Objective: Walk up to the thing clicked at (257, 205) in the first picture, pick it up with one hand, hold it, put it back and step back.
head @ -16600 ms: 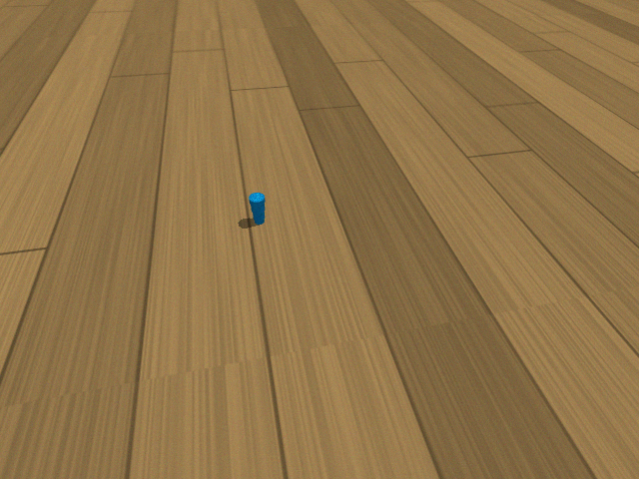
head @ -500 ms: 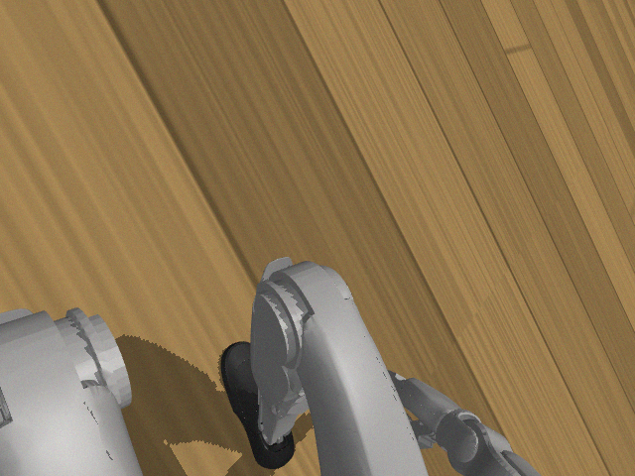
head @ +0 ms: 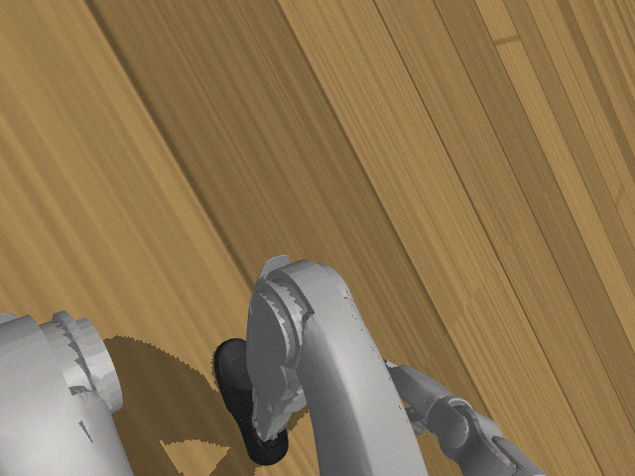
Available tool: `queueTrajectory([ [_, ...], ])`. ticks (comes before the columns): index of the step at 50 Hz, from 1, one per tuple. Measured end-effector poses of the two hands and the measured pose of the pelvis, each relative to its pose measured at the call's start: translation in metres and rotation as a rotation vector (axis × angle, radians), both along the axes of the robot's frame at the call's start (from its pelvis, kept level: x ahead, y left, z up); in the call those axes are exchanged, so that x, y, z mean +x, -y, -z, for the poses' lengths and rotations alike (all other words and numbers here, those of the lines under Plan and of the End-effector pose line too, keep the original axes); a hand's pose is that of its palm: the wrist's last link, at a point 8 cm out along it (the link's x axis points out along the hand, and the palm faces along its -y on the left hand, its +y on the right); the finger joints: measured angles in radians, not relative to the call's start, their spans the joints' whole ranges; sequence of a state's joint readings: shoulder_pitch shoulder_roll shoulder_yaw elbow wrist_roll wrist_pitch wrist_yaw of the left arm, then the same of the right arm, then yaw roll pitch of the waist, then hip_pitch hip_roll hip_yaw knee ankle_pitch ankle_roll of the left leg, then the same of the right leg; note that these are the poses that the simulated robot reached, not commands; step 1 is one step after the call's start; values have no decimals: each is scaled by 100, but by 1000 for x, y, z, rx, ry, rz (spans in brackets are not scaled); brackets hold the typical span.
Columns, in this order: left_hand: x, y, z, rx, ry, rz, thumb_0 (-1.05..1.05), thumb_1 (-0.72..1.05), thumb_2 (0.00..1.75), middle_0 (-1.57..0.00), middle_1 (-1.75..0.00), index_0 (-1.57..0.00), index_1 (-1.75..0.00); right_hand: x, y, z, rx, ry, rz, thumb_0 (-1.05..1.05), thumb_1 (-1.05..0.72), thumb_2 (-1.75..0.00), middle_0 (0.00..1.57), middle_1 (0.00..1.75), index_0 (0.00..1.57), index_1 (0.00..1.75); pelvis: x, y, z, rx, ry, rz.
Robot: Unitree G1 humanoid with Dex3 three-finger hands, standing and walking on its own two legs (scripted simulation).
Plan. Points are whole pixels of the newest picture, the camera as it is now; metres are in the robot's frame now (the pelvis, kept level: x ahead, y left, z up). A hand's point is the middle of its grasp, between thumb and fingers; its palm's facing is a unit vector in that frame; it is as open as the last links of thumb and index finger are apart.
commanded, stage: close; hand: left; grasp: from the side
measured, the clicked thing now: out of the picture +0.47 +0.33 -0.21
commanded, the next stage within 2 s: settle in 0.34 s
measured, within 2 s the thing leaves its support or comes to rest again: leaves its support in 0.78 s
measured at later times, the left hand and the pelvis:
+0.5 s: hand out of the picture +0.47 +0.34 -0.16, palm faces +0.50 -0.86 -0.01, open 7.0 cm; pelvis +0.00 +0.00 +0.00, yaw -1 degrees
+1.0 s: hand out of the picture +0.47 +0.37 -0.10, palm faces +0.50 -0.86 -0.02, open 6.1 cm; pelvis +0.00 +0.00 +0.01, yaw +1 degrees
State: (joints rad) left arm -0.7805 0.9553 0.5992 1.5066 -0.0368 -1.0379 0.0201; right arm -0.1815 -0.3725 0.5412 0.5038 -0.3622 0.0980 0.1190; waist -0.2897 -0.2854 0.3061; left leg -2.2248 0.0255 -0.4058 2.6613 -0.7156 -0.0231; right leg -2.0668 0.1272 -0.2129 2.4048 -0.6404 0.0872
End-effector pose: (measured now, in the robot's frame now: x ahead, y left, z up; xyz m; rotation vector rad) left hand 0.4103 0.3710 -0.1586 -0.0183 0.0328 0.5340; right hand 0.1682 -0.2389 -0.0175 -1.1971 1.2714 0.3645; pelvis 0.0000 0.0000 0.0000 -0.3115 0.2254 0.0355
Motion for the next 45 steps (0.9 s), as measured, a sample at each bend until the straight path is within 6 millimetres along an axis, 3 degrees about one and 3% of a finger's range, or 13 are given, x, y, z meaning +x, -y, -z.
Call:
queueTrajectory([
  [8, 6, -1, -2, 11, -3, -3, 0, 18, 59, -57, -58, -55, -57, -6, 2, 0, -5, -10, 16, 0, -87, -89, 21, 30, 20, 30, 0, 0, -1, -1, -2, 5],
  [13, 8, -4, -2, 13, -8, -10, -1, 14, 64, -66, -73, -67, -72, -11, 2, 0, -7, -24, 26, 0, -87, -89, 21, 30, 20, 30, 0, 0, -2, -2, -7, 7],
  [23, 14, -5, -4, 18, -15, 6, 0, 1, 81, -67, -90, -94, -104, -15, 3, -1, -17, -36, 42, 0, -87, -89, 21, 30, 20, 30, 0, -1, -4, -6, -14, 8],
  [38, 14, -7, -6, 8, -12, 9, 3, -11, 95, -71, -96, -107, -121, -17, 4, -3, -25, -52, 65, 0, -89, -89, 21, 30, 20, 30, 1, -1, -9, -9, -29, 5],
  [45, 15, -18, -27, 38, 33, 5, 4, -13, 98, -71, -97, -115, -129, -23, 9, 0, -18, -69, 111, 0, -90, -89, 21, 30, 20, 30, 3, 1, -12, -1, -50, -3],
])
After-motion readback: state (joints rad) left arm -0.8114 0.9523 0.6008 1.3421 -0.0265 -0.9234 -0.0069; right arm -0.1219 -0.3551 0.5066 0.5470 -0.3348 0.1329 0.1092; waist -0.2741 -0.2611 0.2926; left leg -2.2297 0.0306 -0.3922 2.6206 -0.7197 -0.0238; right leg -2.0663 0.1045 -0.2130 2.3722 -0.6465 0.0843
